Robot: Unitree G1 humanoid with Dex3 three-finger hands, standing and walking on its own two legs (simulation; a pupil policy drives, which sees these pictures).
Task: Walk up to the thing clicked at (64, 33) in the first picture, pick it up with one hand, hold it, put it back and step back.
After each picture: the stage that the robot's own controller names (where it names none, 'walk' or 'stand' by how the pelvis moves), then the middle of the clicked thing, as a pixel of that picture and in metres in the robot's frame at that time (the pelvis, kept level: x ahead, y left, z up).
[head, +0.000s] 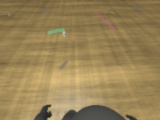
stand; (64, 34) +1.93 +0.68 -0.72
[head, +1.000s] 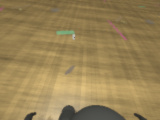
walk; (73, 36) +1.85 +0.34 -0.69
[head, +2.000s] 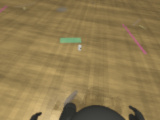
walk; (79, 47) +1.32 +0.17 -0.70
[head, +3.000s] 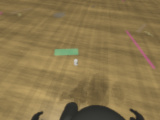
walk; (75, 62) +0.93 +0.20 -0.70
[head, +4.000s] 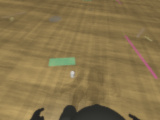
walk; (72, 74) +0.70 +0.19 -0.71
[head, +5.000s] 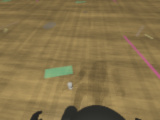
walk; (70, 85) +0.51 +0.25 -0.70
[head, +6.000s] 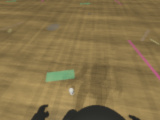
stand; (71, 91) +0.43 +0.23 -0.71
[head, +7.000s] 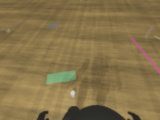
stand; (73, 94) +0.36 +0.22 -0.71
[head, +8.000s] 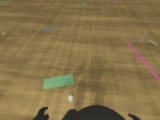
stand; (71, 99) +0.32 +0.21 -0.72
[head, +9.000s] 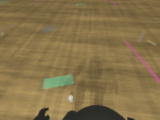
stand; (71, 98) +0.34 +0.21 -0.72
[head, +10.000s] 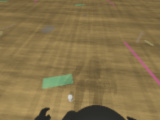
stand; (70, 98) +0.35 +0.20 -0.73
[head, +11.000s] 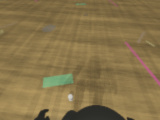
stand; (70, 97) +0.35 +0.20 -0.73
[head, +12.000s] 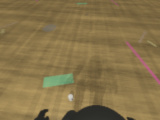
stand; (70, 97) +0.34 +0.20 -0.73
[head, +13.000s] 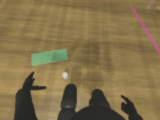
go down; (65, 75) +0.38 +0.23 -0.55
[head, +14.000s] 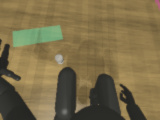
go down; (59, 59) +0.42 +0.30 -0.32
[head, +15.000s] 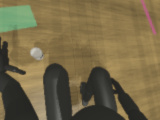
close in; (37, 54) +0.38 +0.33 -0.25
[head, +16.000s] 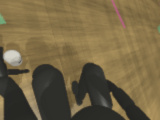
close; (14, 58) +0.36 +0.35 -0.21
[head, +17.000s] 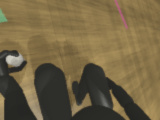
lift; (16, 60) +0.34 +0.34 -0.21
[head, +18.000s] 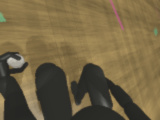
lift; (17, 62) +0.33 +0.33 -0.21
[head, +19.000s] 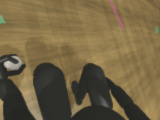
lift; (15, 64) +0.32 +0.34 -0.21
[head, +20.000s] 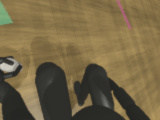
lift; (12, 66) +0.30 +0.37 -0.20
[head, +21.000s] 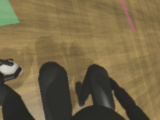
lift; (12, 68) +0.27 +0.38 -0.21
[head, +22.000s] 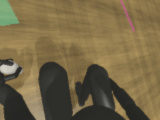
lift; (12, 68) +0.27 +0.38 -0.21
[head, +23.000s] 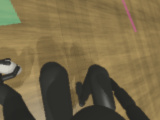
lift; (10, 68) +0.27 +0.39 -0.21
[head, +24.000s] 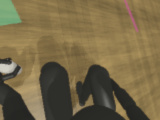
lift; (11, 68) +0.27 +0.39 -0.21
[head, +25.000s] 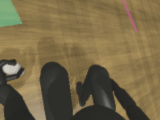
lift; (15, 69) +0.27 +0.38 -0.21
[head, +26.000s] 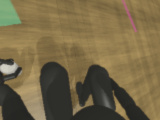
lift; (12, 69) +0.27 +0.39 -0.21
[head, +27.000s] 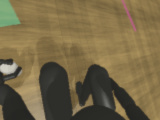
lift; (12, 69) +0.27 +0.39 -0.21
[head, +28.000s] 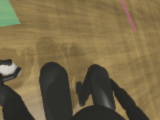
lift; (11, 69) +0.27 +0.39 -0.21
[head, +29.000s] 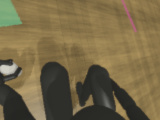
lift; (12, 69) +0.26 +0.39 -0.21
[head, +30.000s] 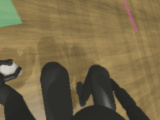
lift; (12, 69) +0.26 +0.39 -0.21
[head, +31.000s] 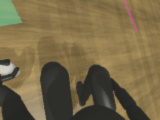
lift; (9, 70) +0.26 +0.40 -0.21
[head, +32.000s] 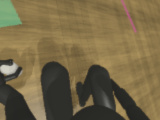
lift; (12, 69) +0.27 +0.39 -0.21
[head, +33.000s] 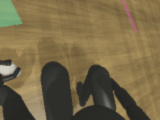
lift; (11, 70) +0.26 +0.40 -0.21
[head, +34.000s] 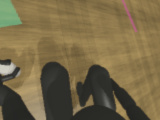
lift; (10, 70) +0.26 +0.40 -0.20
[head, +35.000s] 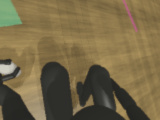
lift; (10, 69) +0.26 +0.40 -0.21
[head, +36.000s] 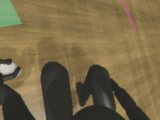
lift; (11, 69) +0.26 +0.39 -0.21
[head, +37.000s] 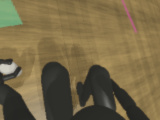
lift; (11, 69) +0.26 +0.39 -0.21
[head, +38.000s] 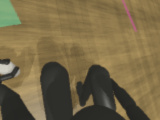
lift; (9, 69) +0.26 +0.40 -0.20
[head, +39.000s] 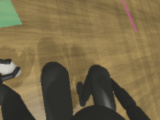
lift; (10, 69) +0.26 +0.40 -0.20
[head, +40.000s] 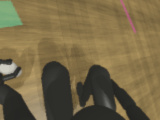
lift; (11, 69) +0.26 +0.39 -0.20
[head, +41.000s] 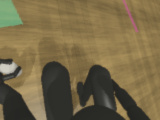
lift; (12, 69) +0.26 +0.39 -0.20
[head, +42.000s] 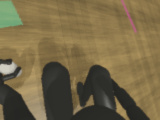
lift; (11, 69) +0.26 +0.39 -0.20
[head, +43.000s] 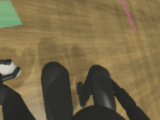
lift; (11, 70) +0.26 +0.40 -0.20
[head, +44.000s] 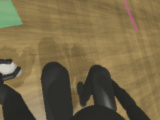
lift; (11, 69) +0.26 +0.40 -0.20
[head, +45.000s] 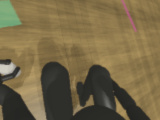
lift; (10, 70) +0.26 +0.40 -0.20
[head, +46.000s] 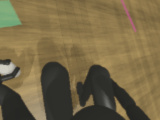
lift; (10, 70) +0.26 +0.40 -0.20
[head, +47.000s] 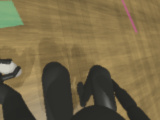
lift; (11, 69) +0.26 +0.40 -0.20
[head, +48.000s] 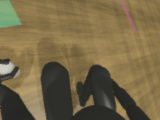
lift; (9, 70) +0.26 +0.40 -0.20
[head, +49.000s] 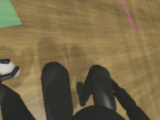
lift; (9, 69) +0.26 +0.40 -0.20
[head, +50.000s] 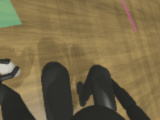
lift; (9, 69) +0.26 +0.40 -0.20
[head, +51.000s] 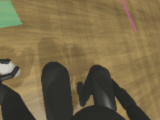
lift; (9, 69) +0.26 +0.40 -0.20
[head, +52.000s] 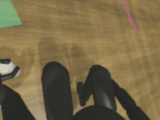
lift; (10, 69) +0.26 +0.40 -0.20
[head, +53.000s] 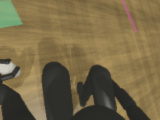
lift; (10, 69) +0.26 +0.40 -0.20
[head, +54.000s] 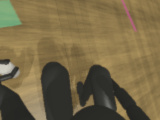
lift; (9, 70) +0.26 +0.40 -0.20
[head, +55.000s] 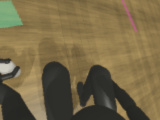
lift; (10, 69) +0.26 +0.40 -0.20
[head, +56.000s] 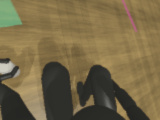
lift; (9, 69) +0.26 +0.40 -0.20
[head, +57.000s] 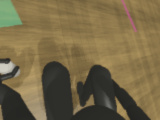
lift; (9, 69) +0.26 +0.40 -0.20
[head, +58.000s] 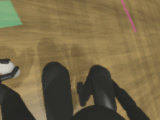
lift; (9, 70) +0.26 +0.40 -0.20
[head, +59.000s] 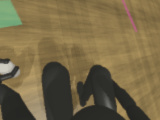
lift; (9, 69) +0.26 +0.40 -0.20
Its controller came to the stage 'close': yes
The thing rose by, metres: 0.01
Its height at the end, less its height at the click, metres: +0.01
